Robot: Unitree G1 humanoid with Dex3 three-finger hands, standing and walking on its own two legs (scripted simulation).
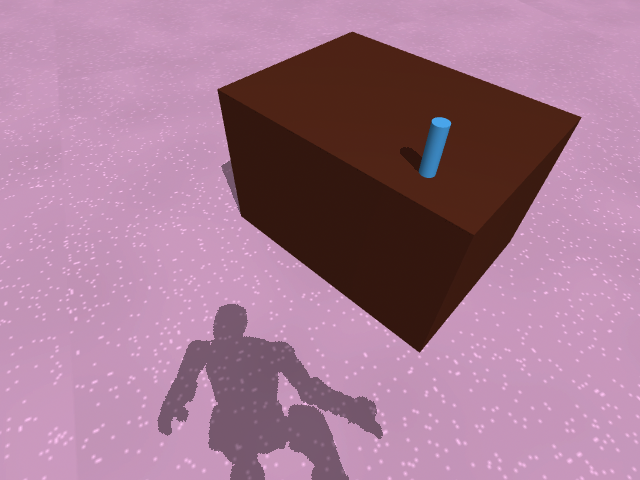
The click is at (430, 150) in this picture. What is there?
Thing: slim round
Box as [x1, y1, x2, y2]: [419, 117, 450, 177]
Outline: 442,117 433,118 431,121 419,168 419,173 425,177 431,177 435,174 450,125 450,122
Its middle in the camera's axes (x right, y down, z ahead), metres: +0.28 -0.23 +0.99
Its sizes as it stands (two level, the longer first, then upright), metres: 0.046 0.046 0.151
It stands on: a support 0.60 m high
